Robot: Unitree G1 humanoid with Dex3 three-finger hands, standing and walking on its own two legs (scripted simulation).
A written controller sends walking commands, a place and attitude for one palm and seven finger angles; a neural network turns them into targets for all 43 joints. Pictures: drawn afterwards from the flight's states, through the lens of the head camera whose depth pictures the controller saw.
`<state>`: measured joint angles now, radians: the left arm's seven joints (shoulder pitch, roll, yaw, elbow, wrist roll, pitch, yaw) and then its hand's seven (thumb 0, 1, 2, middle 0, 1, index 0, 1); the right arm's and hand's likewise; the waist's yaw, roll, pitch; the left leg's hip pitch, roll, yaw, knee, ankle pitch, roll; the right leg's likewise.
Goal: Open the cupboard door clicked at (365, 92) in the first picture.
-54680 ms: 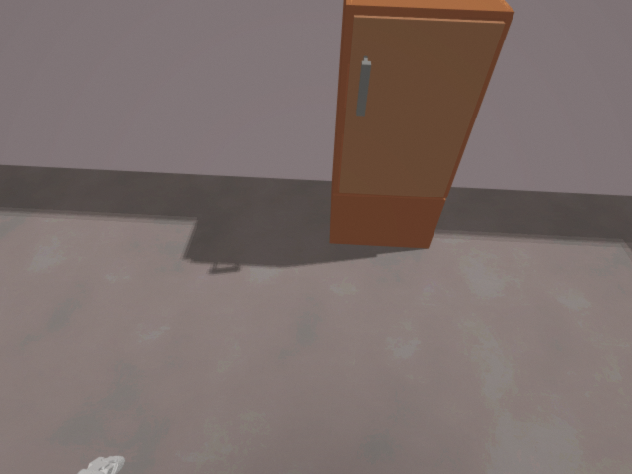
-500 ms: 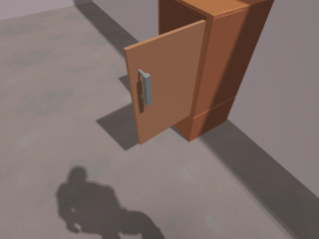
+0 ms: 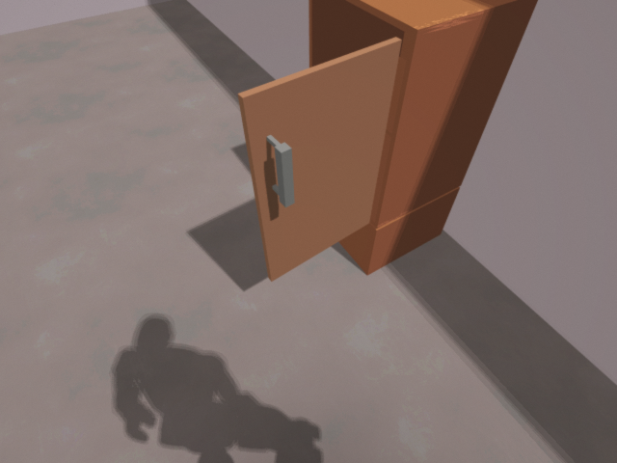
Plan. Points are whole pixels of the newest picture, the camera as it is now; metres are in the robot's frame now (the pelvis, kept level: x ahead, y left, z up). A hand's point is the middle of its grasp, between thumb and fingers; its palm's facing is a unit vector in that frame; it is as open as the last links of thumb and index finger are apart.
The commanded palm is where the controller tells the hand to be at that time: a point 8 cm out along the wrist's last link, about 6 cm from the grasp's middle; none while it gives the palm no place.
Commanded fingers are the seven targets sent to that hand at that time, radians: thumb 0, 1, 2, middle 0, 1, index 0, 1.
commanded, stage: look to check the result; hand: left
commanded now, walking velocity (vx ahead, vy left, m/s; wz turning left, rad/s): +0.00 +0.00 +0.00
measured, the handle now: (279, 171) +0.66 +0.10 -0.04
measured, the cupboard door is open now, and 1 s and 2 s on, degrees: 94 94 94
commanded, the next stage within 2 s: stand and wait in 0.04 s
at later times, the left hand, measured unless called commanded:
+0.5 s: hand out of the picture +0.07 +0.22 -0.16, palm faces +0.00 -0.96 -0.29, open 7.4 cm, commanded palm none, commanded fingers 0.00 0.90 0.90 -0.20 -0.30 -0.20 -0.30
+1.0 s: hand out of the picture +0.07 +0.22 -0.16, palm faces -0.01 -0.96 -0.28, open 7.4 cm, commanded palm none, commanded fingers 0.00 0.90 0.90 -0.20 -0.30 -0.20 -0.30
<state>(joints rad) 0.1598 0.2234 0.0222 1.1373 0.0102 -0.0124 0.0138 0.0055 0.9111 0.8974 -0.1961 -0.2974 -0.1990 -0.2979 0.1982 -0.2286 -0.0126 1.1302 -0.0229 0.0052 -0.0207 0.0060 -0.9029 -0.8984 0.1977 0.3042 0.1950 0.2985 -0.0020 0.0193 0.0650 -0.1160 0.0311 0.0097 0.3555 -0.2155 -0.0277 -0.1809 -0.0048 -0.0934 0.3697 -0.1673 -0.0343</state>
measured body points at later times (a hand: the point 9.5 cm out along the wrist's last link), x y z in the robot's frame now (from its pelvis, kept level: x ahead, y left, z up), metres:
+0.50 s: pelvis +0.01 +0.00 +0.00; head +0.03 -0.01 +0.45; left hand +0.07 +0.27 -0.14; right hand +0.05 -0.26 -0.15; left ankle -0.01 +0.14 -0.75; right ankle +0.02 -0.10 -0.75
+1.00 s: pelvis +0.02 +0.00 +0.00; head +0.03 +0.00 +0.45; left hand +0.08 +0.27 -0.14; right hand +0.06 -0.26 -0.15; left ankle -0.01 +0.14 -0.75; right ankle +0.02 -0.10 -0.75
